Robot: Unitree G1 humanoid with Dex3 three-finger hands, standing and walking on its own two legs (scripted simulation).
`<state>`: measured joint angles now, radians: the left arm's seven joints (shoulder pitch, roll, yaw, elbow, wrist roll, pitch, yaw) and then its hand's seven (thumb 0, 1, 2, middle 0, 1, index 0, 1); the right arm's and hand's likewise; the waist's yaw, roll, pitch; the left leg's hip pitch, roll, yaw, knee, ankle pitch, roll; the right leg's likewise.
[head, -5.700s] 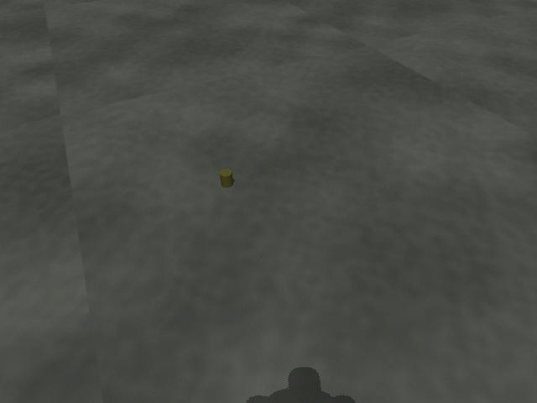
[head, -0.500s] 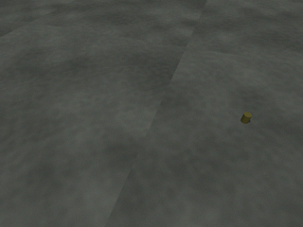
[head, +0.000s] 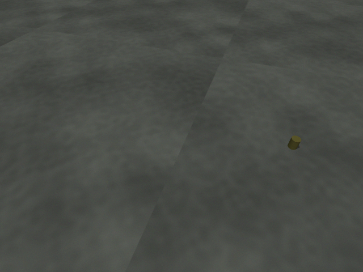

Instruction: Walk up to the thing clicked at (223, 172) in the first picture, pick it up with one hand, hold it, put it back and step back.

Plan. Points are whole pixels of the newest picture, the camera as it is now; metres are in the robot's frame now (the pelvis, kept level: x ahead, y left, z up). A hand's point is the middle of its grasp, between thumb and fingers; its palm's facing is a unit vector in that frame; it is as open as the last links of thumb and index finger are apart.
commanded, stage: stand
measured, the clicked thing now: (294, 142) +1.17 -0.83 -0.74
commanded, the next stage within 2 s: walk up in 0.08 s
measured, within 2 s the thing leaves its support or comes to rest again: neither
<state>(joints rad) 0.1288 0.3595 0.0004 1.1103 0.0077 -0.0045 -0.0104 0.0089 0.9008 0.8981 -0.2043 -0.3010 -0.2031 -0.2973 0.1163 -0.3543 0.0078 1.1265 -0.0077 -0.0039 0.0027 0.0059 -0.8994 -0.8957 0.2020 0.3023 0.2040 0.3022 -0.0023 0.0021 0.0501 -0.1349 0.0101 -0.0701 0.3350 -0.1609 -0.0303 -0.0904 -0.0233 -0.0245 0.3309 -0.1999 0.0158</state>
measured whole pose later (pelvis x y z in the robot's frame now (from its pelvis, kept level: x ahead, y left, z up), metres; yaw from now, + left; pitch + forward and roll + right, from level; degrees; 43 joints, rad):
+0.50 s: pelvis -0.02 +0.02 -0.01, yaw -14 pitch -2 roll -1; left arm 0.22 0.42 0.06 0.89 0.01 0.04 -0.03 0.01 0.90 0.90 -0.20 -0.30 -0.20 -0.30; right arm 0.14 -0.38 -0.08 0.87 -0.04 0.01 0.02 0.01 -0.90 -0.90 0.20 0.30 0.21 0.30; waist -0.01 0.00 0.14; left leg -0.24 0.11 0.15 0.57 -0.30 0.00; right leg -0.36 -0.02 -0.01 0.80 -0.44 -0.01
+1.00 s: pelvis +0.00 +0.04 -0.03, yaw -27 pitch -3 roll +1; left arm 0.23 0.41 0.05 0.80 0.00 0.03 0.02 0.01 0.90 0.90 -0.21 -0.30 -0.20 -0.30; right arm 0.19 -0.38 -0.06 0.85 -0.03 0.01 0.01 0.01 -0.90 -0.90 0.20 0.30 0.20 0.30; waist 0.00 -0.04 0.14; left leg -0.32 0.01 0.04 0.71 -0.33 0.01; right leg -0.39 0.05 0.15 0.87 -0.46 -0.01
